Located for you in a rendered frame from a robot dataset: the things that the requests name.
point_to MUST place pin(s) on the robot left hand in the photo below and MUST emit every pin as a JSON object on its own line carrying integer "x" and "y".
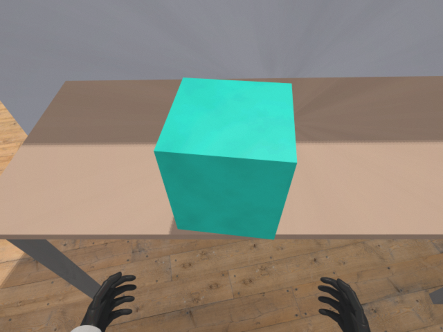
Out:
{"x": 100, "y": 311}

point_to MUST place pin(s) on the table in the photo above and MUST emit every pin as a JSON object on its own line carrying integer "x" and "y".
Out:
{"x": 369, "y": 166}

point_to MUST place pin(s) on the carton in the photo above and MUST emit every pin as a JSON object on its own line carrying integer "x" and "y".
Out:
{"x": 227, "y": 155}

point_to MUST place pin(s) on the robot right hand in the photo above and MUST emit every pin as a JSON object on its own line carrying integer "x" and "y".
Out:
{"x": 351, "y": 317}

